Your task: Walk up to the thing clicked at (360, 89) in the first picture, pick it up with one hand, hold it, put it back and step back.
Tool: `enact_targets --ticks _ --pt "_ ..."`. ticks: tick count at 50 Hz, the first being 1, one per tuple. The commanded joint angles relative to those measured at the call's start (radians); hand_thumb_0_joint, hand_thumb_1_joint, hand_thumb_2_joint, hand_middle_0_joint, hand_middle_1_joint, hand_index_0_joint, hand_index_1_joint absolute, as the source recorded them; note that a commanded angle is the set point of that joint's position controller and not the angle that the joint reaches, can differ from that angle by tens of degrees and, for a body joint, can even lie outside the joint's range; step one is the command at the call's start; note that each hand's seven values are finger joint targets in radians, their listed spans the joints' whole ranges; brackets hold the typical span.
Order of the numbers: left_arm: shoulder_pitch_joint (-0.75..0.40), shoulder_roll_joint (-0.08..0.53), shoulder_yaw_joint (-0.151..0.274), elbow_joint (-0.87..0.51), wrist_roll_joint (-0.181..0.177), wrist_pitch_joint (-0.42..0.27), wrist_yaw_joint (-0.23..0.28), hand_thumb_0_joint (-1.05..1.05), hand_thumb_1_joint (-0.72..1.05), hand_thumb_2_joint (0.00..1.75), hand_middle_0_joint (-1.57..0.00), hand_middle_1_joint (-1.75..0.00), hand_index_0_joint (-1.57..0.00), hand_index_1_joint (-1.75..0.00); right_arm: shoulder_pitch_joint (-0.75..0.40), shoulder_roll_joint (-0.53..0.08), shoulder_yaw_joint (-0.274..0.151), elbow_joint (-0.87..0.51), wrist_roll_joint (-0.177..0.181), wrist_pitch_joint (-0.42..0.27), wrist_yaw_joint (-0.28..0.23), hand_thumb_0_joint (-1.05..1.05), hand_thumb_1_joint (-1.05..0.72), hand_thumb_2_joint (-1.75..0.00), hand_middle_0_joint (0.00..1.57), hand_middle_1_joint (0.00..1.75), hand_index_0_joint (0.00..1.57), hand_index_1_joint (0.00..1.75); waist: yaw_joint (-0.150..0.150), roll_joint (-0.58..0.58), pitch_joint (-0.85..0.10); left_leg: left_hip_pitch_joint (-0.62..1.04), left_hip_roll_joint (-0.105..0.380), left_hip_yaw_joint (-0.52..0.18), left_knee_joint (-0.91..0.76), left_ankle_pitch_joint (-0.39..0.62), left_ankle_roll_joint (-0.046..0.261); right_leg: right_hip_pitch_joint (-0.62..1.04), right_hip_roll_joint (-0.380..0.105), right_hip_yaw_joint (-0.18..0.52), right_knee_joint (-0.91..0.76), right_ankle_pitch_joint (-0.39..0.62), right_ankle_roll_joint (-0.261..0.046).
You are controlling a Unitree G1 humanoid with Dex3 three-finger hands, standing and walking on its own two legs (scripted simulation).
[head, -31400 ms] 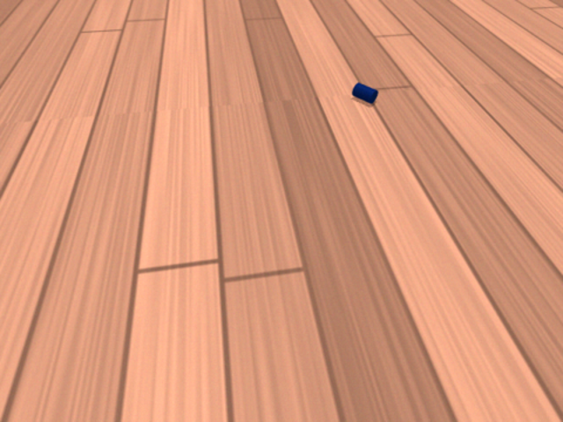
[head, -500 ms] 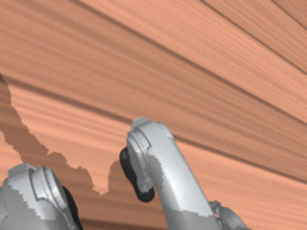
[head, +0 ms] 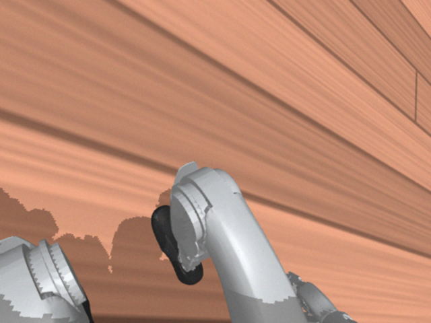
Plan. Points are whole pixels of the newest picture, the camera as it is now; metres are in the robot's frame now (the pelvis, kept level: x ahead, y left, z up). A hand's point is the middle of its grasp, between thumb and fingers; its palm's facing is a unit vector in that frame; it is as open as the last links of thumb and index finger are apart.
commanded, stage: rest palm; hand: left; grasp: from above
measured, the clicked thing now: out of the picture +0.54 +0.31 -0.28
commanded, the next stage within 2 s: close in 1.46 s
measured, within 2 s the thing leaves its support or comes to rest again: neither
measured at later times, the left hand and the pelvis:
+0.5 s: hand out of the picture +0.52 +0.31 -0.25, palm faces -0.49 -0.11 -0.86, open 13.6 cm; pelvis +0.00 +0.00 +0.00, yaw -1 degrees
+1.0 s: hand out of the picture +0.52 +0.30 -0.25, palm faces -0.45 -0.10 -0.88, open 12.3 cm; pelvis +0.00 +0.00 +0.00, yaw -2 degrees
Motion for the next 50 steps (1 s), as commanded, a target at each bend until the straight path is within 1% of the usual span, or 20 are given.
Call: enact_targets --ticks 1,3,6,8,9,10,13,16,17,18,20,26,32,37,39,41,44,45,47,50 --pt "-0.301 0.186 0.036 -0.129 -0.005 0.020 0.045 0.00 -0.50 1.03 -0.13 -0.96 -0.11 -0.98 0.235 -0.337 -0.094 0.033 -0.003 -0.007 -0.002 0.00 -0.91 -0.90 0.20 0.30 0.20 0.30 -0.063 0.586 -0.644 0.582 0.035 0.072 -0.235 0.296 -0.008 0.354 0.025 -0.088 -0.172 0.258 -0.090" --pt "-0.316 0.217 0.055 -0.147 -0.003 0.028 0.051 0.00 -0.47 1.03 -0.15 -0.95 -0.13 -0.97 0.230 -0.345 -0.095 0.022 -0.001 -0.007 -0.004 0.00 -0.90 -0.90 0.20 0.30 0.20 0.30 -0.060 0.606 -0.672 0.591 0.038 0.070 -0.237 0.306 -0.012 0.364 0.023 -0.087 -0.170 0.267 -0.092" --pt "-0.304 0.206 0.042 -0.143 -0.019 0.036 0.050 0.00 -0.49 0.99 -0.13 -0.94 -0.12 -0.95 0.221 -0.339 -0.083 0.013 0.002 -0.014 -0.002 0.00 -0.91 -0.90 0.20 0.30 0.20 0.30 -0.057 0.587 -0.680 0.568 0.037 0.075 -0.235 0.293 -0.006 0.404 0.034 -0.088 -0.172 0.265 -0.091" --pt "-0.270 0.242 0.075 -0.116 -0.021 0.043 0.046 0.00 -0.49 0.97 -0.13 -0.93 -0.11 -0.94 0.233 -0.353 -0.082 0.025 0.001 -0.014 -0.002 0.00 -0.91 -0.90 0.20 0.30 0.20 0.30 -0.063 0.586 -0.656 0.551 0.039 0.072 -0.230 0.293 -0.008 0.401 0.029 -0.087 -0.175 0.259 -0.090" --pt "-0.269 0.224 0.064 -0.126 -0.026 0.044 0.034 0.00 -0.50 0.97 -0.13 -0.92 -0.11 -0.93 0.228 -0.357 -0.080 0.014 0.000 -0.017 -0.004 0.00 -0.91 -0.90 0.20 0.30 0.20 0.30 -0.064 0.576 -0.642 0.549 0.037 0.075 -0.221 0.293 -0.006 0.389 0.030 -0.085 -0.177 0.255 -0.093" --pt "-0.256 0.254 0.089 -0.125 -0.026 0.045 0.031 0.00 -0.50 0.98 -0.14 -0.91 -0.12 -0.93 0.231 -0.360 -0.078 0.025 -0.002 -0.012 -0.004 0.00 -0.91 -0.90 0.20 0.30 0.20 0.30 -0.064 0.580 -0.637 0.551 0.042 0.070 -0.220 0.299 -0.010 0.392 0.026 -0.085 -0.178 0.254 -0.093" --pt "-0.248 0.280 0.099 -0.147 -0.025 0.038 0.014 0.00 -0.48 0.97 -0.16 -0.89 -0.14 -0.91 0.221 -0.368 -0.068 0.008 -0.005 -0.004 -0.008 0.00 -0.91 -0.90 0.20 0.30 0.20 0.30 -0.061 0.553 -0.618 0.511 0.038 0.074 -0.217 0.261 -0.005 0.413 0.028 -0.085 -0.189 0.226 -0.096" --pt "-0.253 0.272 0.095 -0.164 -0.034 0.021 0.003 0.00 -0.47 0.96 -0.16 -0.89 -0.14 -0.91 0.224 -0.367 -0.069 0.006 -0.008 0.002 -0.009 0.00 -0.91 -0.90 0.20 0.30 0.20 0.30 -0.066 0.567 -0.637 0.546 0.042 0.063 -0.226 0.260 -0.010 0.414 0.030 -0.094 -0.187 0.221 -0.095" --pt "-0.232 0.244 0.070 -0.149 -0.039 0.016 -0.005 0.00 -0.46 0.96 -0.17 -0.89 -0.15 -0.91 0.214 -0.365 -0.067 0.001 -0.007 0.000 -0.007 0.00 -0.91 -0.90 0.20 0.30 0.20 0.30 -0.071 0.553 -0.615 0.528 0.041 0.066 -0.221 0.245 -0.007 0.413 0.034 -0.094 -0.188 0.213 -0.093" --pt "-0.238 0.273 0.087 -0.160 -0.041 0.008 -0.003 0.00 -0.47 0.96 -0.17 -0.88 -0.14 -0.90 0.223 -0.365 -0.060 0.014 -0.010 0.002 -0.007 0.00 -0.91 -0.90 0.20 0.30 0.20 0.30 -0.074 0.546 -0.619 0.514 0.042 0.067 -0.211 0.248 -0.005 0.429 0.033 -0.097 -0.194 0.222 -0.091" --pt "-0.230 0.265 0.080 -0.179 -0.039 -0.002 -0.009 0.00 -0.45 0.97 -0.18 -0.87 -0.16 -0.90 0.221 -0.368 -0.055 0.010 -0.012 0.003 -0.011 0.00 -0.91 -0.90 0.20 0.30 0.20 0.30 -0.074 0.545 -0.624 0.534 0.042 0.065 -0.199 0.281 -0.009 0.428 0.028 -0.095 -0.190 0.246 -0.092" --pt "-0.261 0.270 0.068 -0.223 -0.031 -0.034 0.018 0.00 -0.39 0.96 -0.22 -0.88 -0.20 -0.90 0.225 -0.373 -0.057 0.033 -0.023 0.006 -0.007 0.00 -0.91 -0.90 0.20 0.30 0.20 0.30 -0.075 0.627 -0.640 0.609 0.051 0.049 -0.214 0.320 -0.022 0.416 0.032 -0.109 -0.180 0.267 -0.093" --pt "-0.261 0.234 0.050 -0.174 -0.024 -0.028 0.052 0.00 -0.33 0.94 -0.25 -0.88 -0.23 -0.89 0.211 -0.365 -0.054 0.048 -0.026 -0.002 0.002 0.00 -0.91 -0.91 0.20 0.30 0.20 0.30 -0.087 0.635 -0.599 0.642 0.062 0.022 -0.218 0.354 -0.030 0.344 0.030 -0.122 -0.172 0.275 -0.091" --pt "-0.249 0.229 0.032 -0.131 -0.011 -0.008 0.069 0.00 -0.28 0.90 -0.28 -0.87 -0.27 -0.87 0.197 -0.359 -0.052 0.041 -0.025 -0.010 0.008 0.00 -0.91 -0.90 0.20 0.30 0.20 0.30 -0.085 0.613 -0.586 0.596 0.059 0.037 -0.218 0.329 -0.017 0.374 0.036 -0.110 -0.174 0.282 -0.086" --pt "-0.236 0.231 0.045 -0.098 -0.015 0.003 0.076 0.00 -0.28 0.88 -0.28 -0.87 -0.27 -0.87 0.201 -0.360 -0.044 0.043 -0.026 -0.015 0.010 0.00 -0.91 -0.91 0.20 0.30 0.20 0.30 -0.090 0.614 -0.576 0.601 0.061 0.024 -0.225 0.339 -0.024 0.360 0.030 -0.115 -0.169 0.281 -0.086" --pt "-0.235 0.233 0.037 -0.076 -0.027 0.006 0.077 0.00 -0.27 0.87 -0.28 -0.87 -0.28 -0.87 0.189 -0.359 -0.037 0.035 -0.025 -0.018 0.009 0.00 -0.91 -0.91 0.20 0.30 0.20 0.30 -0.097 0.569 -0.556 0.545 0.058 0.032 -0.226 0.278 -0.014 0.381 0.036 -0.115 -0.182 0.251 -0.085" --pt "-0.310 0.272 0.047 -0.186 -0.023 0.005 0.077 0.00 -0.26 0.83 -0.30 -0.83 -0.30 -0.84 0.181 -0.371 -0.049 0.016 -0.023 -0.028 0.004 0.00 -0.91 -0.91 0.20 0.30 0.20 0.30 -0.080 0.621 -0.631 0.593 0.061 0.038 -0.225 0.306 -0.016 0.396 0.037 -0.109 -0.172 0.275 -0.085" --pt "-0.254 0.272 0.056 -0.097 -0.021 0.014 0.078 0.00 -0.26 0.84 -0.30 -0.84 -0.30 -0.84 0.191 -0.373 -0.048 0.038 -0.021 -0.025 0.003 0.00 -0.91 -0.91 0.20 0.30 0.20 0.30 -0.079 0.608 -0.606 0.580 0.060 0.027 -0.222 0.297 -0.019 0.376 0.034 -0.113 -0.167 0.262 -0.089" --pt "-0.232 0.257 0.056 -0.101 -0.028 0.016 0.069 0.00 -0.26 0.82 -0.29 -0.85 -0.29 -0.84 0.199 -0.371 -0.037 0.034 -0.024 -0.029 0.007 0.00 -0.91 -0.91 0.20 0.30 0.20 0.30 -0.092 0.593 -0.582 0.567 0.058 0.033 -0.220 0.290 -0.015 0.384 0.032 -0.108 -0.174 0.258 -0.084" --pt "-0.239 0.277 0.066 -0.114 -0.035 0.016 0.066 0.00 -0.24 0.83 -0.31 -0.83 -0.31 -0.83 0.182 -0.364 -0.027 0.024 -0.021 -0.026 0.003 0.00 -0.91 -0.91 0.20 0.30 0.20 0.30 -0.086 0.577 -0.576 0.544 0.060 0.029 -0.217 0.268 -0.015 0.378 0.030 -0.110 -0.177 0.244 -0.086"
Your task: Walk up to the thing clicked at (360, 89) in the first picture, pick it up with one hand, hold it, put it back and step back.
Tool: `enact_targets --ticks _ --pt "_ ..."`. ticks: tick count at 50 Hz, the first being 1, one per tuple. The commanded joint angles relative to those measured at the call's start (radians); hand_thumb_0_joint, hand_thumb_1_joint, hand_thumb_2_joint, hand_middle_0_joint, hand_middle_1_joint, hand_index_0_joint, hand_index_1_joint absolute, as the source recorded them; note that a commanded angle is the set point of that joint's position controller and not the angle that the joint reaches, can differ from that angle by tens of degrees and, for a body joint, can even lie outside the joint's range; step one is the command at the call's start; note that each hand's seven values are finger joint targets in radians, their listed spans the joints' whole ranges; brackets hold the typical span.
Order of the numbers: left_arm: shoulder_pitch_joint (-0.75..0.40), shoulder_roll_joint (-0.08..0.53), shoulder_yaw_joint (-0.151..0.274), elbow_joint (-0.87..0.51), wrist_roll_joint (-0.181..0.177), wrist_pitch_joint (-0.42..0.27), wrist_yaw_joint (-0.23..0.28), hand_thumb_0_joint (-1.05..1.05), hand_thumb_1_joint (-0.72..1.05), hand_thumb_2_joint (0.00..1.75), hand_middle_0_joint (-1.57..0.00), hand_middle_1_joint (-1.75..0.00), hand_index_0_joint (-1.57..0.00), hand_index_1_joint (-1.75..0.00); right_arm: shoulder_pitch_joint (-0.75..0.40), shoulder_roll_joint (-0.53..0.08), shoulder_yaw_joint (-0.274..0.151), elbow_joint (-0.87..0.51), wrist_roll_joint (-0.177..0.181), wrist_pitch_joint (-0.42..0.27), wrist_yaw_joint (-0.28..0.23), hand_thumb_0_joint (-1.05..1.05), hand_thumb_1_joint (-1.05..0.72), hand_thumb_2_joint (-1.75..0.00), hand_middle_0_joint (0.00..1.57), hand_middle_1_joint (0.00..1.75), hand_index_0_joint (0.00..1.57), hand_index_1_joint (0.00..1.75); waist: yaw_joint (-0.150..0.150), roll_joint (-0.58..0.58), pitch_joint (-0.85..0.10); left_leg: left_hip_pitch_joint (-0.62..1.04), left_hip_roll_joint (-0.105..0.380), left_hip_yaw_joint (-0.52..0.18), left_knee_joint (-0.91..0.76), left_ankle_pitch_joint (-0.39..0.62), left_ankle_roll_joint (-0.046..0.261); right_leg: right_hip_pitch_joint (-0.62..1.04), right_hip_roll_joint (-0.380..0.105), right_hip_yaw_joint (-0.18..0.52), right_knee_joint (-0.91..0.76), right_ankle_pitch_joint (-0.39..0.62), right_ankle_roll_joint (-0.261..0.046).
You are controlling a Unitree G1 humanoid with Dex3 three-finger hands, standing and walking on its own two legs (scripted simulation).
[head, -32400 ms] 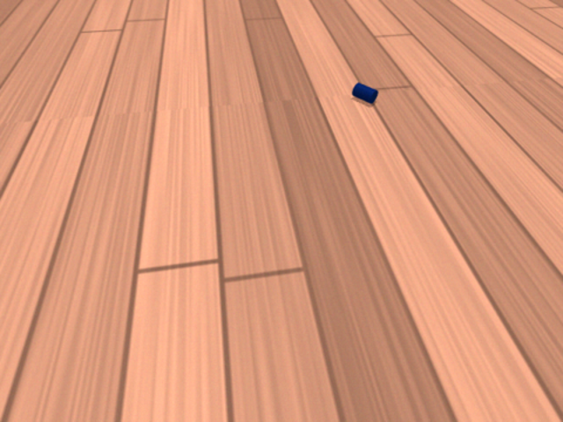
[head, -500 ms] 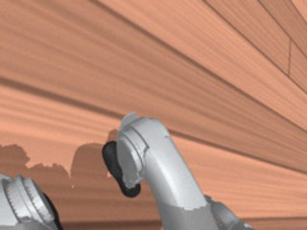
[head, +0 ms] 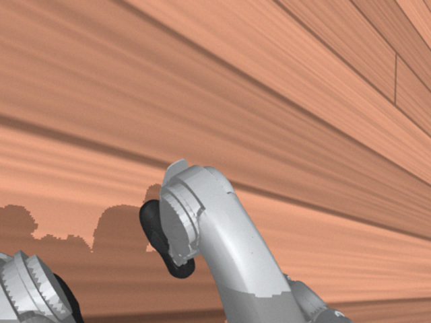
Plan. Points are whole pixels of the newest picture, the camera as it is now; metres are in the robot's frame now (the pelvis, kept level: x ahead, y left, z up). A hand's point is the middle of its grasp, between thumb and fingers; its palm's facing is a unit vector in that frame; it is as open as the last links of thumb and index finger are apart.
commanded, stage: rest palm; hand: left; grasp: from above
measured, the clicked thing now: out of the picture +0.53 +0.33 -0.28
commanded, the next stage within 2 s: close in 0.46 s
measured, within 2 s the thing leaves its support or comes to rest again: neither
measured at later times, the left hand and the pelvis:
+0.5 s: hand out of the picture +0.51 +0.31 -0.26, palm faces -0.46 -0.13 -0.88, open 11.7 cm; pelvis +0.00 +0.00 +0.00, yaw +0 degrees
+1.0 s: hand out of the picture +0.51 +0.31 -0.25, palm faces -0.46 -0.12 -0.88, open 11.3 cm; pelvis +0.00 +0.00 +0.00, yaw -1 degrees
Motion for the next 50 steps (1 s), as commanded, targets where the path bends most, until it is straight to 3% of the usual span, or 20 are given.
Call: enact_targets --ticks 1,9,10,12,17,20,22,24,27,28,30,34,36,40,50 --pt "-0.267 0.195 0.023 -0.141 -0.015 -0.001 0.024 0.00 -0.22 0.84 -0.32 -0.83 -0.32 -0.83 0.208 -0.359 -0.102 0.037 -0.002 0.013 -0.016 0.00 -0.91 -0.91 0.20 0.30 0.20 0.30 -0.064 0.629 -0.640 0.568 0.051 0.051 -0.247 0.285 -0.032 0.364 0.017 -0.090 -0.169 0.232 -0.099" --pt "-0.249 0.205 0.019 -0.139 -0.032 -0.017 0.012 0.00 -0.17 0.84 -0.36 -0.82 -0.36 -0.82 0.210 -0.358 -0.088 0.034 -0.005 0.021 -0.021 0.00 -0.91 -0.91 0.20 0.30 0.20 0.30 -0.065 0.583 -0.638 0.517 0.048 0.058 -0.232 0.271 -0.024 0.417 0.021 -0.093 -0.177 0.241 -0.094" --pt "-0.215 0.183 0.000 -0.108 -0.033 -0.016 0.004 0.00 -0.19 0.81 -0.34 -0.81 -0.34 -0.81 0.204 -0.353 -0.085 0.033 -0.006 0.018 -0.022 0.00 -0.91 -0.91 0.20 0.30 0.20 0.30 -0.070 0.560 -0.605 0.507 0.047 0.062 -0.228 0.263 -0.021 0.408 0.023 -0.089 -0.179 0.231 -0.095" --pt "-0.258 0.213 0.013 -0.184 -0.029 -0.024 0.005 0.00 -0.18 0.80 -0.34 -0.81 -0.34 -0.81 0.220 -0.360 -0.090 0.039 -0.007 0.018 -0.024 0.00 -0.91 -0.91 0.20 0.30 0.20 0.30 -0.066 0.607 -0.640 0.556 0.049 0.060 -0.229 0.291 -0.025 0.414 0.022 -0.088 -0.178 0.250 -0.093" --pt "-0.240 0.211 0.015 -0.160 -0.030 -0.029 0.015 0.00 -0.17 0.83 -0.36 -0.81 -0.35 -0.82 0.216 -0.358 -0.084 0.039 -0.010 0.020 -0.022 0.00 -0.91 -0.91 0.20 0.30 0.20 0.30 -0.065 0.609 -0.634 0.564 0.052 0.054 -0.232 0.302 -0.030 0.411 0.023 -0.096 -0.174 0.250 -0.097" --pt "-0.264 0.232 0.031 -0.208 -0.020 -0.029 0.024 0.00 -0.15 0.81 -0.37 -0.80 -0.37 -0.81 0.216 -0.355 -0.082 0.038 -0.011 0.020 -0.022 0.00 -0.91 -0.91 0.20 0.30 0.20 0.30 -0.060 0.652 -0.672 0.610 0.055 0.051 -0.223 0.360 -0.035 0.409 0.018 -0.091 -0.167 0.289 -0.098" --pt "-0.269 0.225 0.026 -0.205 -0.018 -0.026 0.032 0.00 -0.13 0.83 -0.38 -0.80 -0.38 -0.81 0.217 -0.369 -0.104 0.045 -0.012 0.020 -0.023 0.00 -0.91 -0.91 0.20 0.30 0.20 0.30 -0.056 0.683 -0.682 0.643 0.058 0.048 -0.229 0.377 -0.040 0.388 0.022 -0.094 -0.165 0.287 -0.103" --pt "-0.229 0.203 0.021 -0.160 -0.023 -0.022 0.030 0.00 -0.10 0.83 -0.41 -0.80 -0.40 -0.81 0.205 -0.354 -0.079 0.043 -0.014 0.019 -0.017 0.00 -0.91 -0.91 0.20 0.30 0.20 0.30 -0.069 0.635 -0.616 0.582 0.056 0.051 -0.221 0.344 -0.035 0.376 0.023 -0.099 -0.174 0.268 -0.100" --pt "-0.216 0.207 0.019 -0.145 -0.021 -0.016 0.029 0.00 -0.05 0.83 -0.44 -0.80 -0.44 -0.80 0.200 -0.352 -0.085 0.038 -0.013 0.019 -0.019 0.00 -0.91 -0.91 0.20 0.30 0.20 0.30 -0.066 0.607 -0.606 0.541 0.052 0.067 -0.226 0.309 -0.025 0.414 0.025 -0.091 -0.181 0.265 -0.095" --pt "-0.262 0.241 0.040 -0.195 -0.019 -0.021 0.037 0.00 -0.02 0.87 -0.47 -0.82 -0.47 -0.82 0.203 -0.366 -0.091 0.041 -0.014 0.020 -0.021 0.00 -0.91 -0.91 0.20 0.30 0.20 0.30 -0.061 0.632 -0.641 0.555 0.053 0.059 -0.230 0.305 -0.032 0.409 0.021 -0.097 -0.181 0.260 -0.099" --pt "-0.228 0.225 0.037 -0.153 -0.019 -0.013 0.029 0.00 0.00 0.71 -0.46 -0.75 -0.47 -0.73 0.206 -0.360 -0.085 0.038 -0.014 0.015 -0.018 0.00 -0.90 -0.90 0.20 0.30 0.20 0.30 -0.061 0.619 -0.616 0.564 0.053 0.056 -0.226 0.315 -0.030 0.381 0.017 -0.093 -0.176 0.257 -0.098" --pt "-0.259 0.229 0.034 -0.190 -0.023 -0.015 0.033 0.00 0.02 0.63 -0.47 -0.70 -0.49 -0.68 0.201 -0.365 -0.091 0.034 -0.013 0.017 -0.019 0.00 -0.90 -0.90 0.20 0.30 0.20 0.30 -0.064 0.628 -0.667 0.591 0.057 0.049 -0.229 0.327 -0.031 0.406 0.020 -0.098 -0.174 0.271 -0.095" --pt "-0.233 0.200 0.023 -0.131 -0.029 -0.011 0.032 0.00 0.02 0.62 -0.47 -0.69 -0.49 -0.67 0.196 -0.361 -0.087 0.035 -0.011 0.018 -0.019 0.00 -0.90 -0.90 0.20 0.30 0.20 0.30 -0.070 0.610 -0.625 0.557 0.055 0.046 -0.231 0.306 -0.032 0.389 0.019 -0.101 -0.171 0.255 -0.099" --pt "-0.226 0.218 0.015 -0.139 -0.026 -0.010 0.022 0.00 0.05 0.59 -0.51 -0.65 -0.53 -0.63 0.198 -0.359 -0.079 0.033 -0.011 0.017 -0.023 0.00 -0.90 -0.90 0.20 0.30 0.20 0.30 -0.070 0.590 -0.603 0.522 0.051 0.065 -0.228 0.271 -0.022 0.415 0.024 -0.091 -0.182 0.240 -0.093" --pt "-0.239 0.218 0.014 -0.156 -0.027 -0.014 0.021 0.00 0.15 0.56 -0.60 -0.58 -0.61 -0.57 0.203 -0.355 -0.080 0.040 -0.011 0.022 -0.027 0.00 -0.90 -0.90 0.20 0.30 0.20 0.30 -0.066 0.612 -0.639 0.557 0.057 0.052 -0.246 0.290 -0.030 0.421 0.022 -0.097 -0.174 0.253 -0.093"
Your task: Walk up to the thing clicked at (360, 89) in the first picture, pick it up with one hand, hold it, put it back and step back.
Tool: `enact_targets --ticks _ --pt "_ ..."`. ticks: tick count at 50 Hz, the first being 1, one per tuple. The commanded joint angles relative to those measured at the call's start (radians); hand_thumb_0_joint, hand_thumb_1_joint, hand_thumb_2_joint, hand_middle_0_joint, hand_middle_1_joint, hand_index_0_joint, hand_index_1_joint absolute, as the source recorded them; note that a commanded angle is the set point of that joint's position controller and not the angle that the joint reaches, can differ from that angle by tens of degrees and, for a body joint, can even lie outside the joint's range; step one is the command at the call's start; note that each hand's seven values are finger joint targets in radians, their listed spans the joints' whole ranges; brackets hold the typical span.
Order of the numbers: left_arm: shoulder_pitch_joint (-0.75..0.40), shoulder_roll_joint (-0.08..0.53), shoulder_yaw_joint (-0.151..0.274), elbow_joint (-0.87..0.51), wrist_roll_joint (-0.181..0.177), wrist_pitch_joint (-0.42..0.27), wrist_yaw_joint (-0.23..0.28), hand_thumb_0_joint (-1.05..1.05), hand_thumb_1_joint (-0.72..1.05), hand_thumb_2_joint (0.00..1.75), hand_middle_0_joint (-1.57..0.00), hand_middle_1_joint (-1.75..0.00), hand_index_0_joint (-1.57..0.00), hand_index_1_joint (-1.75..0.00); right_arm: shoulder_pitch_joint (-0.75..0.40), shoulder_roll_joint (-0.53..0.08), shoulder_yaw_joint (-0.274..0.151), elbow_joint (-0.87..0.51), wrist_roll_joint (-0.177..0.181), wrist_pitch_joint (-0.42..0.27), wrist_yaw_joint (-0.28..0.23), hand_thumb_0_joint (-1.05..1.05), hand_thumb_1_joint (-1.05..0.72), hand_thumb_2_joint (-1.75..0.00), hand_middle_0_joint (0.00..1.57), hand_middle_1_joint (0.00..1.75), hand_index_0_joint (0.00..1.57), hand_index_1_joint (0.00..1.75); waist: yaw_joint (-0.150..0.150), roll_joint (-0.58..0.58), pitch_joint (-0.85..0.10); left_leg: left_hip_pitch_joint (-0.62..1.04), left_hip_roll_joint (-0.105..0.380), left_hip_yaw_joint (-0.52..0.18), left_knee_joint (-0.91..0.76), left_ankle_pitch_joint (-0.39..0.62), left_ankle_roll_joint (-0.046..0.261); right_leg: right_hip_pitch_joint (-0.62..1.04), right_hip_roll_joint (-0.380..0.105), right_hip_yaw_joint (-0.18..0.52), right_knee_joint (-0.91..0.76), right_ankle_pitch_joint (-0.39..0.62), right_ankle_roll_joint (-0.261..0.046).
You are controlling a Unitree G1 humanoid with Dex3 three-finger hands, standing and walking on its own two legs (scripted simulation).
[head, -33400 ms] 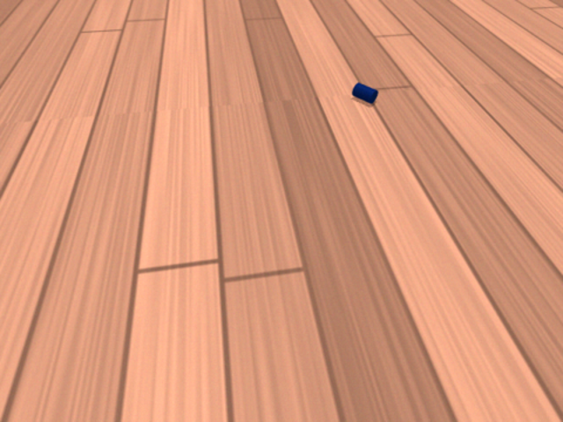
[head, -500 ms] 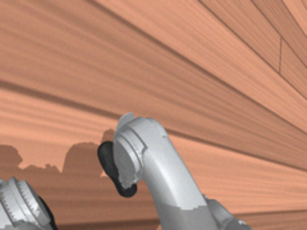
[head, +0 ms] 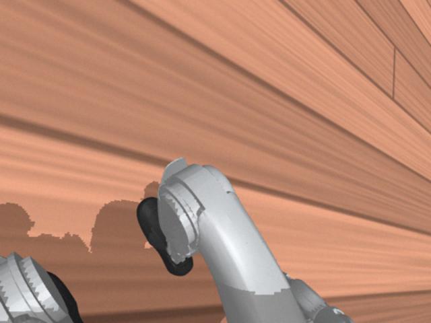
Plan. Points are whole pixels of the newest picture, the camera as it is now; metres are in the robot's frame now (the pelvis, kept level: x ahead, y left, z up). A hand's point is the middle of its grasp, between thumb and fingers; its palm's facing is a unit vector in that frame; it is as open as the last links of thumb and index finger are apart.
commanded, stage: close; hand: left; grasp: from above
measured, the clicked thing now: out of the picture +0.52 +0.33 -0.28
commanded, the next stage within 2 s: settle in 0.70 s
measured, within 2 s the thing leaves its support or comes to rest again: leaves its support in 1.20 s
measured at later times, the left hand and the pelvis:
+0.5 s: hand out of the picture +0.51 +0.32 -0.25, palm faces -0.45 -0.12 -0.88, open 11.2 cm; pelvis +0.00 +0.00 +0.00, yaw +0 degrees
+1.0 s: hand out of the picture +0.51 +0.32 -0.25, palm faces -0.45 -0.13 -0.88, open 11.2 cm; pelvis +0.00 +0.00 +0.00, yaw +0 degrees
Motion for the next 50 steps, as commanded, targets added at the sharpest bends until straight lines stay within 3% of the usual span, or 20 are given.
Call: enact_targets --ticks 1,5,8,9,14,15,17,19,23,32,35,36,37,39,41,45,47,49,50 --pt "-0.253 0.194 0.006 -0.130 -0.006 -0.002 0.036 0.00 0.16 0.57 -0.60 -0.59 -0.61 -0.58 0.216 -0.347 -0.108 0.037 0.000 0.015 -0.010 0.00 -0.90 -0.90 0.20 0.30 0.20 0.30 -0.071 0.604 -0.658 0.523 0.048 0.072 -0.247 0.280 -0.021 0.432 0.026 -0.087 -0.174 0.245 -0.092" --pt "-0.230 0.164 -0.003 -0.117 -0.015 -0.003 0.028 0.00 0.21 0.56 -0.65 -0.56 -0.66 -0.55 0.212 -0.345 -0.097 0.045 -0.003 0.016 -0.007 0.00 -0.90 -0.90 0.20 0.30 0.20 0.30 -0.082 0.608 -0.624 0.560 0.055 0.050 -0.238 0.328 -0.031 0.372 0.019 -0.093 -0.170 0.256 -0.094" --pt "-0.249 0.200 0.009 -0.135 -0.013 -0.007 0.034 0.00 0.28 0.55 -0.69 -0.56 -0.71 -0.55 0.209 -0.344 -0.098 0.040 -0.003 0.017 -0.010 0.00 -0.90 -0.90 0.20 0.30 0.20 0.30 -0.067 0.609 -0.625 0.519 0.049 0.066 -0.246 0.278 -0.027 0.400 0.019 -0.087 -0.178 0.233 -0.093" --pt "-0.222 0.183 -0.004 -0.083 -0.009 -0.004 0.035 0.00 0.30 0.56 -0.71 -0.56 -0.72 -0.55 0.200 -0.344 -0.099 0.032 -0.003 0.017 -0.011 0.00 -0.90 -0.90 0.20 0.30 0.20 0.30 -0.066 0.584 -0.609 0.508 0.048 0.065 -0.250 0.260 -0.026 0.408 0.022 -0.087 -0.180 0.219 -0.096" --pt "-0.252 0.212 0.015 -0.128 -0.011 -0.006 0.037 0.00 0.35 0.56 -0.75 -0.55 -0.76 -0.54 0.211 -0.348 -0.096 0.037 -0.005 0.018 -0.012 0.00 -0.90 -0.90 0.20 0.30 0.20 0.30 -0.067 0.602 -0.649 0.534 0.051 0.058 -0.250 0.281 -0.028 0.413 0.018 -0.090 -0.178 0.235 -0.095" --pt "-0.256 0.211 0.016 -0.141 -0.010 -0.006 0.036 0.00 0.37 0.56 -0.76 -0.56 -0.77 -0.55 0.204 -0.348 -0.100 0.035 -0.003 0.017 -0.013 0.00 -0.90 -0.90 0.20 0.30 0.20 0.30 -0.059 0.609 -0.653 0.536 0.050 0.056 -0.245 0.281 -0.029 0.390 0.018 -0.091 -0.173 0.232 -0.096" --pt "-0.241 0.172 0.000 -0.119 -0.013 -0.002 0.027 0.00 0.38 0.56 -0.77 -0.55 -0.78 -0.54 0.211 -0.345 -0.097 0.035 -0.004 0.017 -0.010 0.00 -0.90 -0.90 0.20 0.30 0.20 0.30 -0.076 0.583 -0.622 0.518 0.049 0.059 -0.240 0.277 -0.025 0.387 0.017 -0.089 -0.177 0.231 -0.094" --pt "-0.253 0.204 0.016 -0.146 -0.013 -0.003 0.032 0.00 0.41 0.60 -0.81 -0.54 -0.81 -0.54 0.209 -0.347 -0.095 0.036 -0.005 0.017 -0.010 0.00 -0.90 -0.90 0.20 0.30 0.20 0.30 -0.068 0.612 -0.649 0.538 0.049 0.059 -0.238 0.301 -0.029 0.397 0.016 -0.089 -0.173 0.247 -0.096" --pt "-0.228 0.191 0.002 -0.101 -0.012 0.002 0.027 0.00 0.45 0.58 -0.83 -0.54 -0.84 -0.53 0.206 -0.340 -0.096 0.028 -0.005 0.022 -0.013 0.00 -0.90 -0.90 0.20 0.30 0.20 0.30 -0.070 0.569 -0.622 0.493 0.048 0.070 -0.246 0.254 -0.021 0.422 0.024 -0.085 -0.184 0.219 -0.093" --pt "-0.246 0.186 0.007 -0.152 -0.018 -0.005 0.022 0.00 0.53 0.65 -0.90 -0.56 -0.90 -0.56 0.216 -0.347 -0.094 0.035 -0.006 0.029 -0.011 0.00 -0.90 -0.90 0.20 0.30 0.20 0.30 -0.070 0.619 -0.651 0.571 0.054 0.048 -0.243 0.337 -0.033 0.393 0.015 -0.094 -0.170 0.261 -0.096" --pt "-0.219 0.181 0.008 -0.111 -0.018 -0.002 0.016 0.00 0.55 0.66 -0.91 -0.56 -0.91 -0.56 0.202 -0.355 -0.098 0.024 -0.006 0.031 -0.009 0.00 -0.90 -0.90 0.20 0.30 0.20 0.30 -0.068 0.606 -0.612 0.552 0.054 0.042 -0.254 0.304 -0.038 0.363 0.014 -0.098 -0.172 0.227 -0.100" --pt "-0.184 0.164 -0.010 -0.072 -0.020 0.001 0.014 0.00 0.55 0.67 -0.92 -0.56 -0.92 -0.56 0.188 -0.346 -0.093 0.015 -0.005 0.032 -0.011 0.00 -0.90 -0.90 0.20 0.30 0.20 0.30 -0.070 0.569 -0.588 0.521 0.052 0.053 -0.248 0.282 -0.029 0.386 0.019 -0.091 -0.179 0.223 -0.097" --pt "-0.224 0.185 0.007 -0.134 -0.019 -0.003 0.014 0.00 0.57 0.66 -0.92 -0.56 -0.92 -0.56 0.200 -0.353 -0.090 0.016 -0.009 0.033 -0.009 0.00 -0.90 -0.90 0.20 0.30 0.20 0.30 -0.072 0.584 -0.610 0.518 0.051 0.053 -0.245 0.291 -0.030 0.396 0.015 -0.090 -0.178 0.233 -0.095" --pt "-0.203 0.205 0.018 -0.116 -0.018 0.000 0.017 0.00 0.57 0.68 -0.93 -0.57 -0.93 -0.57 0.192 -0.350 -0.093 0.012 -0.007 0.035 -0.012 0.00 -0.90 -0.90 0.20 0.30 0.20 0.30 -0.051 0.576 -0.632 0.517 0.049 0.059 -0.248 0.287 -0.028 0.421 0.017 -0.089 -0.179 0.234 -0.096" --pt "-0.185 0.188 -0.001 -0.074 -0.021 -0.001 0.016 0.00 0.51 0.66 -0.93 -0.58 -0.93 -0.58 0.190 -0.350 -0.092 0.006 -0.008 0.039 -0.014 0.00 -0.92 -0.90 0.20 0.30 0.20 0.30 -0.064 0.546 -0.609 0.489 0.048 0.066 -0.248 0.263 -0.021 0.437 0.023 -0.089 -0.187 0.219 -0.094" --pt "-0.238 0.236 0.031 -0.175 -0.018 0.005 0.010 0.00 0.48 0.62 -0.92 -0.54 -0.92 -0.54 0.208 -0.346 -0.099 0.018 -0.005 0.036 -0.016 0.00 -0.92 -0.90 0.20 0.30 0.20 0.30 -0.043 0.617 -0.662 0.549 0.048 0.066 -0.250 0.279 -0.025 0.408 0.017 -0.081 -0.182 0.223 -0.096" --pt "-0.214 0.219 0.026 -0.148 -0.020 0.012 0.008 0.00 0.48 0.61 -0.93 -0.51 -0.92 -0.52 0.207 -0.344 -0.102 0.015 -0.005 0.039 -0.014 0.00 -0.92 -0.91 0.20 0.30 0.20 0.30 -0.050 0.607 -0.670 0.548 0.049 0.069 -0.249 0.297 -0.023 0.433 0.021 -0.083 -0.182 0.243 -0.094" --pt "-0.232 0.232 0.043 -0.203 -0.015 0.013 0.005 0.00 0.46 0.62 -0.91 -0.53 -0.90 -0.53 0.220 -0.349 -0.108 0.012 -0.003 0.041 -0.014 0.00 -0.92 -0.90 0.20 0.30 0.20 0.30 -0.047 0.619 -0.693 0.561 0.046 0.073 -0.244 0.322 -0.025 0.440 0.018 -0.080 -0.182 0.261 -0.098" --pt "-0.249 0.254 0.067 -0.238 -0.013 0.012 0.007 0.00 0.48 0.63 -0.92 -0.53 -0.91 -0.54 0.214 -0.356 -0.113 0.011 -0.001 0.044 -0.014 0.00 -0.92 -0.90 0.20 0.30 0.20 0.30 -0.032 0.653 -0.717 0.584 0.048 0.059 -0.245 0.341 -0.037 0.413 0.013 -0.087 -0.172 0.263 -0.106"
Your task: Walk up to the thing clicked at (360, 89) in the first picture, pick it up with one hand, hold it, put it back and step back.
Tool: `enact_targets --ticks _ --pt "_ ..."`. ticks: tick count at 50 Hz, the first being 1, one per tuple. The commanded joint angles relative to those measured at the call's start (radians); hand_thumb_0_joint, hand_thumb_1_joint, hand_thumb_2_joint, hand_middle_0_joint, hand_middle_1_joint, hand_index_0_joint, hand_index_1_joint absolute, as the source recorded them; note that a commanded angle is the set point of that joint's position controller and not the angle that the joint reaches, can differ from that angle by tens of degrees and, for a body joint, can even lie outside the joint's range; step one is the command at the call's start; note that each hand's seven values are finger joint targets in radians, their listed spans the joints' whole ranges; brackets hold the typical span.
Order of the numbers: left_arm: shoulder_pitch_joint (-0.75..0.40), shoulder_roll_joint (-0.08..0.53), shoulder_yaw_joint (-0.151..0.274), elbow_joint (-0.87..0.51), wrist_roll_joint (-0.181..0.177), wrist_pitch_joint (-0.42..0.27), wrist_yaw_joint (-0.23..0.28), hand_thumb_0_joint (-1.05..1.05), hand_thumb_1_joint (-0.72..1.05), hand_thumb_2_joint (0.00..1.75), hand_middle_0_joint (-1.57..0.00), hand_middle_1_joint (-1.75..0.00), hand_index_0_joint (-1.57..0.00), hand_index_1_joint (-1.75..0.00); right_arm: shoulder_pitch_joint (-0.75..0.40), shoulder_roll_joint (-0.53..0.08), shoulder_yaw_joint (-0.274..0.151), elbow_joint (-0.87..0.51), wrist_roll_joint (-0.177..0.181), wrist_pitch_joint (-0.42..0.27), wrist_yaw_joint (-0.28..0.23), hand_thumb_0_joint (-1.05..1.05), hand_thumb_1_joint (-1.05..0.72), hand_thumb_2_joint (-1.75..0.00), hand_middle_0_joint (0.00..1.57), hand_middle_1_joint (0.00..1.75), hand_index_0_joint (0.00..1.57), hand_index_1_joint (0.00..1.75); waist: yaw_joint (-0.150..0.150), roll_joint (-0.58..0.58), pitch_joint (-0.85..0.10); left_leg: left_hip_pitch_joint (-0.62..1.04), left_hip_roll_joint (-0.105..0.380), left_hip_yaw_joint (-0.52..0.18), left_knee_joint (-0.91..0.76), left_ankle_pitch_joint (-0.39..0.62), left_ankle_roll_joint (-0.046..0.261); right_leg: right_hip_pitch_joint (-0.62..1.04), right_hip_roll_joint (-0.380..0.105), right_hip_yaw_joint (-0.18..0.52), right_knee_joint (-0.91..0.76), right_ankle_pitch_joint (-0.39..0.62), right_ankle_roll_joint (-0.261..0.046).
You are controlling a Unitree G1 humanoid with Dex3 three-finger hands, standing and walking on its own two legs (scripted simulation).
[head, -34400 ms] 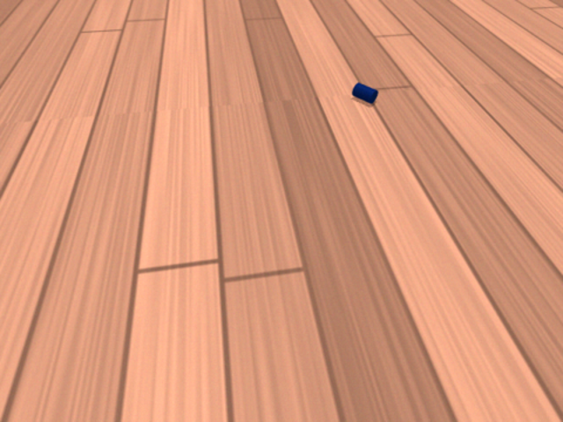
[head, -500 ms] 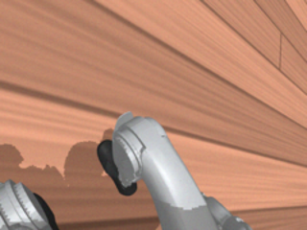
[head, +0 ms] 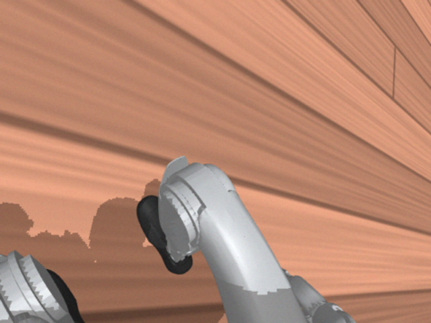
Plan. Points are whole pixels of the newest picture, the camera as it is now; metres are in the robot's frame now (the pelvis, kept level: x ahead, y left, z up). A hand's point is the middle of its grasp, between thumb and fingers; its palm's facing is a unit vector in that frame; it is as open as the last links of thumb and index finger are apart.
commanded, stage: settle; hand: left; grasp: from above
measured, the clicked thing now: out of the picture +0.52 +0.33 -0.28
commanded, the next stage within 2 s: lift in 0.70 s
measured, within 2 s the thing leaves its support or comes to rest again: leaves its support in 0.20 s
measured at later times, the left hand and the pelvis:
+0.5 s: hand out of the picture +0.51 +0.35 -0.18, palm faces -0.44 -0.11 -0.89, open 11.1 cm; pelvis +0.01 +0.00 +0.02, yaw +3 degrees
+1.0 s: hand out of the picture +0.50 +0.34 -0.12, palm faces -0.46 -0.12 -0.88, open 11.1 cm; pelvis -0.01 -0.01 +0.03, yaw +6 degrees
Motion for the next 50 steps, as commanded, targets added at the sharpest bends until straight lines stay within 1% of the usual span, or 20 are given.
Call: enact_targets --ticks 1,7,11,12,14,15,17,19,20,23,26,27,29,33,38,39,40,41,42,50 --pt "-0.245 0.248 0.057 -0.179 -0.005 0.008 0.022 0.00 0.49 0.64 -0.94 -0.52 -0.93 -0.53 0.225 -0.354 -0.125 0.034 0.003 0.022 -0.008 0.00 -0.92 -0.91 0.20 0.30 0.20 0.30 -0.034 0.678 -0.722 0.607 0.048 0.058 -0.242 0.355 -0.044 0.378 0.017 -0.083 -0.162 0.255 -0.112" --pt "-0.285 0.281 0.120 -0.337 0.009 0.007 0.005 0.00 0.57 0.63 -0.98 -0.54 -0.98 -0.54 0.236 -0.353 -0.162 0.023 0.006 0.036 -0.001 0.00 -0.91 -0.90 0.20 0.30 0.20 0.30 -0.014 0.744 -0.805 0.639 0.041 0.084 -0.238 0.388 -0.046 0.401 0.015 -0.069 -0.172 0.282 -0.123" --pt "-0.282 0.251 0.133 -0.489 -0.015 0.009 -0.031 0.00 0.63 0.60 -1.01 -0.51 -1.01 -0.51 0.257 -0.350 -0.220 0.029 0.018 0.036 0.007 0.00 -0.91 -0.90 0.20 0.30 0.20 0.30 0.007 0.803 -0.897 0.724 0.040 0.100 -0.246 0.441 -0.047 0.401 0.014 -0.054 -0.184 0.310 -0.125" --pt "-0.281 0.213 0.116 -0.503 -0.023 0.009 -0.046 0.00 0.65 0.59 -1.02 -0.51 -1.03 -0.50 0.268 -0.348 -0.227 0.026 0.022 0.039 0.011 0.00 -0.91 -0.90 0.20 0.30 0.20 0.30 -0.002 0.804 -0.894 0.728 0.036 0.096 -0.255 0.449 -0.050 0.394 0.009 -0.051 -0.184 0.315 -0.128" --pt "-0.266 0.163 0.085 -0.516 -0.035 0.019 -0.078 0.00 0.66 0.60 -1.02 -0.52 -1.03 -0.51 0.258 -0.329 -0.241 0.023 0.035 0.043 0.017 0.00 -0.91 -0.90 0.20 0.30 0.20 0.30 0.018 0.783 -0.904 0.714 0.031 0.107 -0.263 0.439 -0.045 0.385 0.009 -0.045 -0.189 0.306 -0.127" --pt "-0.265 0.188 0.109 -0.512 -0.038 0.024 -0.088 0.00 0.68 0.60 -1.03 -0.54 -1.04 -0.53 0.274 -0.337 -0.255 0.042 0.037 0.051 0.017 0.00 -0.91 -0.90 0.20 0.30 0.20 0.30 0.016 0.774 -0.880 0.687 0.029 0.109 -0.268 0.417 -0.042 0.371 0.010 -0.046 -0.195 0.287 -0.128" --pt "-0.248 0.135 0.085 -0.524 -0.042 0.032 -0.119 0.00 0.71 0.63 -1.05 -0.54 -1.06 -0.53 0.292 -0.324 -0.259 0.041 0.040 0.063 0.020 0.00 -0.91 -0.90 0.20 0.30 0.20 0.30 0.013 0.744 -0.889 0.677 0.027 0.111 -0.274 0.423 -0.039 0.381 0.008 -0.046 -0.199 0.294 -0.126" --pt "-0.255 0.081 0.053 -0.524 -0.048 0.043 -0.148 0.00 0.76 0.63 -1.09 -0.53 -1.10 -0.52 0.294 -0.314 -0.271 0.039 0.051 0.076 0.020 0.00 -0.90 -0.90 0.20 0.30 0.20 0.30 0.020 0.720 -0.888 0.695 0.023 0.105 -0.291 0.411 -0.036 0.337 0.008 -0.047 -0.203 0.259 -0.125" --pt "-0.286 0.017 0.001 -0.545 -0.058 0.045 -0.166 0.00 0.77 0.61 -1.09 -0.53 -1.11 -0.51 0.282 -0.302 -0.271 0.027 0.056 0.079 0.022 0.00 -0.91 -0.90 0.20 0.30 0.20 0.30 0.022 0.710 -0.903 0.703 0.022 0.109 -0.299 0.408 -0.033 0.333 0.010 -0.045 -0.208 0.255 -0.122" --pt "-0.230 0.043 0.025 -0.491 -0.069 0.059 -0.202 0.00 0.78 0.62 -1.10 -0.55 -1.12 -0.53 0.307 -0.317 -0.287 0.038 0.067 0.093 0.017 0.00 -0.91 -0.90 0.20 0.30 0.20 0.30 0.032 0.655 -0.834 0.649 0.011 0.108 -0.325 0.369 -0.032 0.334 0.002 -0.040 -0.218 0.238 -0.126" --pt "-0.264 -0.003 -0.002 -0.519 -0.074 0.064 -0.238 0.00 0.85 0.65 -1.16 -0.54 -1.17 -0.53 0.306 -0.308 -0.296 0.026 0.074 0.112 0.014 0.00 -0.91 -0.90 0.20 0.30 0.20 0.30 0.033 0.629 -0.853 0.655 0.007 0.115 -0.337 0.371 -0.030 0.345 0.000 -0.033 -0.233 0.242 -0.128" --pt "-0.297 -0.046 -0.036 -0.537 -0.085 0.059 -0.248 0.00 0.84 0.62 -1.15 -0.53 -1.17 -0.52 0.297 -0.300 -0.291 0.015 0.076 0.113 0.011 0.00 -0.91 -0.90 0.20 0.30 0.20 0.30 0.029 0.617 -0.857 0.652 0.004 0.116 -0.341 0.358 -0.029 0.338 0.000 -0.031 -0.234 0.235 -0.128" --pt "-0.294 0.026 0.002 -0.530 -0.078 0.058 -0.244 0.00 0.83 0.64 -1.15 -0.54 -1.17 -0.53 0.305 -0.303 -0.293 0.021 0.080 0.118 0.003 0.00 -0.91 -0.90 0.20 0.30 0.20 0.30 0.046 0.621 -0.886 0.666 0.003 0.122 -0.342 0.362 -0.028 0.355 0.001 -0.026 -0.232 0.239 -0.125" --pt "-0.358 0.032 0.005 -0.567 -0.070 0.043 -0.240 0.00 0.86 0.66 -1.19 -0.51 -1.19 -0.51 0.291 -0.285 -0.290 0.006 0.083 0.126 -0.005 0.00 -0.90 -0.90 0.20 0.30 0.20 0.30 0.058 0.632 -0.960 0.676 -0.003 0.145 -0.336 0.393 -0.023 0.401 0.000 -0.010 -0.235 0.279 -0.120" --pt "-0.386 0.049 0.019 -0.520 -0.048 0.043 -0.217 0.00 0.79 0.66 -1.14 -0.51 -1.14 -0.51 0.293 -0.276 -0.287 0.005 0.085 0.129 -0.013 0.00 -0.90 -0.90 0.20 0.30 0.20 0.30 0.056 0.647 -0.944 0.655 -0.011 0.155 -0.362 0.332 -0.023 0.386 -0.001 -0.009 -0.239 0.232 -0.123" --pt "-0.393 0.048 0.016 -0.524 -0.044 0.045 -0.214 0.00 0.80 0.61 -1.15 -0.57 -1.17 -0.55 0.289 -0.272 -0.284 0.001 0.085 0.131 -0.015 0.00 -0.92 -0.91 0.20 0.30 0.20 0.30 0.058 0.645 -0.961 0.658 -0.011 0.160 -0.363 0.324 -0.021 0.391 0.000 -0.007 -0.240 0.227 -0.122" --pt "-0.416 0.060 0.020 -0.544 -0.045 0.046 -0.210 0.00 0.73 0.61 -1.09 -0.49 -1.09 -0.47 0.287 -0.273 -0.286 -0.001 0.090 0.135 -0.018 0.00 -0.89 -0.90 0.20 0.30 0.20 0.30 0.071 0.660 -0.993 0.667 -0.012 0.163 -0.372 0.317 -0.022 0.392 0.000 -0.003 -0.238 0.223 -0.125" --pt "-0.373 0.048 0.019 -0.487 -0.043 0.054 -0.213 0.00 0.76 0.59 -1.12 -0.56 -1.14 -0.54 0.285 -0.274 -0.290 -0.005 0.093 0.134 -0.020 0.00 -0.93 -0.91 0.20 0.30 0.20 0.30 0.075 0.657 -0.958 0.654 -0.017 0.163 -0.384 0.295 -0.023 0.373 -0.002 -0.002 -0.242 0.200 -0.128" --pt "-0.379 0.047 0.023 -0.498 -0.054 0.056 -0.217 0.00 0.73 0.59 -1.07 -0.48 -1.08 -0.46 0.284 -0.272 -0.293 -0.007 0.092 0.135 -0.022 0.00 -0.89 -0.90 0.20 0.30 0.20 0.30 0.075 0.650 -0.956 0.636 -0.017 0.166 -0.391 0.268 -0.021 0.374 -0.003 -0.001 -0.249 0.180 -0.127" --pt "-0.313 -0.002 -0.001 -0.538 -0.125 0.091 -0.326 0.00 0.84 0.74 -1.13 -0.68 -1.16 -0.65 0.309 -0.256 -0.322 0.006 0.116 0.165 -0.049 0.00 -0.91 -0.91 0.20 0.30 0.20 0.30 0.105 0.581 -1.015 0.640 -0.020 0.186 -0.434 0.247 -0.007 0.437 -0.004 0.027 -0.309 0.167 -0.127"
